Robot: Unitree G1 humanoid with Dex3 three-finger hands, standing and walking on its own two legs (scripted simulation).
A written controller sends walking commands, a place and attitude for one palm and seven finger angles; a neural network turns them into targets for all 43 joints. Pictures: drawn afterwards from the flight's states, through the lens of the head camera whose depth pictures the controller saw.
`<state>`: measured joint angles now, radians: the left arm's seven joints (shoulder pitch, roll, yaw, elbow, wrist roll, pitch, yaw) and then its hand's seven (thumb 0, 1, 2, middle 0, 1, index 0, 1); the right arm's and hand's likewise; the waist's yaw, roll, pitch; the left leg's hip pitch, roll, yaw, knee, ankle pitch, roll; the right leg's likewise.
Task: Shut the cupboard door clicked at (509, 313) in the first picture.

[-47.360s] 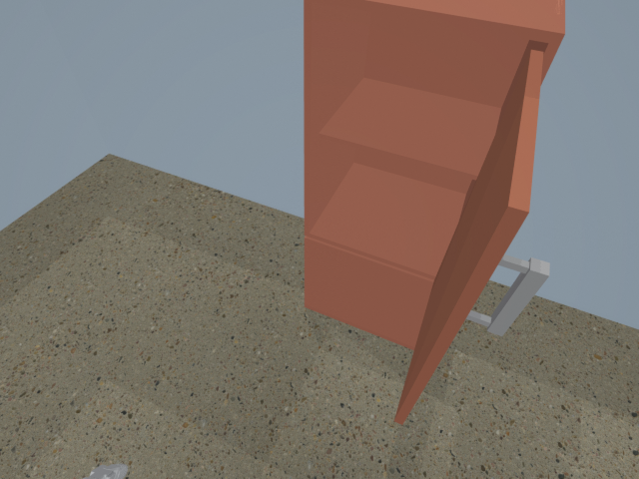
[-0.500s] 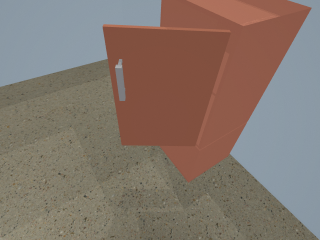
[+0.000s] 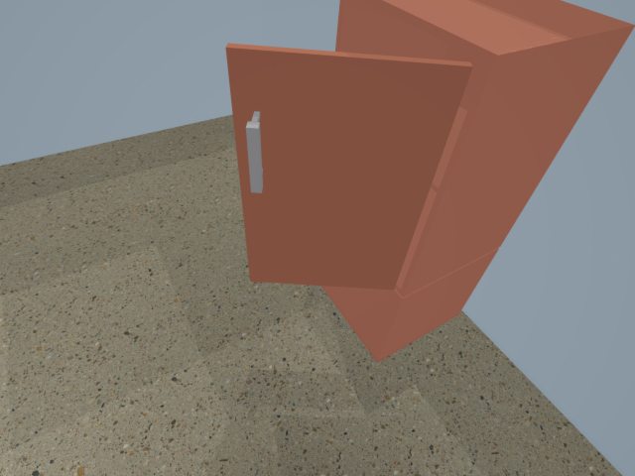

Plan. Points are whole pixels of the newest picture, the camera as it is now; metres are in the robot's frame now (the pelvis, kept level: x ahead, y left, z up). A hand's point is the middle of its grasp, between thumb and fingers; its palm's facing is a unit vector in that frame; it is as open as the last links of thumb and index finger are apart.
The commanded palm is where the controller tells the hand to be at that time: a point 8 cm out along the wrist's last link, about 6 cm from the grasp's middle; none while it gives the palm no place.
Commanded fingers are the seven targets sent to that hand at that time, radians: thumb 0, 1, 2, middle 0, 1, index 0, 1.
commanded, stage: look again from close up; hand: left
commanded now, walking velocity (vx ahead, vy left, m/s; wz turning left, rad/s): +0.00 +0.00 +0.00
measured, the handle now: (256, 153) +0.62 +0.16 +0.08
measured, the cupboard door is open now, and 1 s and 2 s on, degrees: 57 57 57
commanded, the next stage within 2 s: shuffle to correct the standing spot in 0.58 s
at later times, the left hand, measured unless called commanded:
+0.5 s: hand out of the picture -0.03 +0.15 -0.18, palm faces +0.08 -0.99 -0.13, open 7.4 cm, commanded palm none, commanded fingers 0.00 0.90 0.90 -0.20 -0.30 -0.20 -0.30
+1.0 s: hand out of the picture -0.03 +0.15 -0.18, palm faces +0.08 -0.99 -0.14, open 7.4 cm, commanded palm none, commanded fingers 0.00 0.90 0.90 -0.20 -0.30 -0.20 -0.30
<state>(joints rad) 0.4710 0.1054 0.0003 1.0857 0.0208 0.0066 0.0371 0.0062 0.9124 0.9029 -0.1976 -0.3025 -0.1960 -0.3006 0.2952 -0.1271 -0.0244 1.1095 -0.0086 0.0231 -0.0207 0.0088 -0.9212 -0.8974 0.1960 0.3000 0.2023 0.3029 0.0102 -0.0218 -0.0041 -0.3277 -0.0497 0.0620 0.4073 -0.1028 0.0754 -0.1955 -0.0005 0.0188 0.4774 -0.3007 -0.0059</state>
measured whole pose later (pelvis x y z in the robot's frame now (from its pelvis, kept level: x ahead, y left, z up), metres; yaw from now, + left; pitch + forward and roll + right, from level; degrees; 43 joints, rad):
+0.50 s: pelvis -0.01 +0.00 +0.00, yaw -1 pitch +0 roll -2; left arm 0.41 0.11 0.03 1.02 0.02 0.01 0.04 0.00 0.91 0.90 -0.20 -0.30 -0.20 -0.30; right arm 0.31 -0.12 -0.02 1.11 -0.02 0.04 -0.02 0.01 -0.91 -0.90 0.20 0.30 0.20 0.30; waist 0.02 -0.01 -0.02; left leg -0.35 -0.04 0.07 0.38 -0.07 0.09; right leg -0.25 0.02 -0.04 0.72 -0.44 -0.04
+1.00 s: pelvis +0.03 +0.00 +0.00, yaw -1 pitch +2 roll +0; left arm 0.44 0.12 0.02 1.05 0.02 -0.03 0.03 0.00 0.91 0.90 -0.20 -0.30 -0.20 -0.30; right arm 0.32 -0.12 -0.03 1.12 -0.02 0.01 -0.01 0.01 -0.92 -0.90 0.20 0.30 0.20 0.30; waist 0.02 -0.04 -0.02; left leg -0.40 -0.05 0.06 0.63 -0.29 0.05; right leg -0.08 0.00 -0.06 0.44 -0.39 -0.04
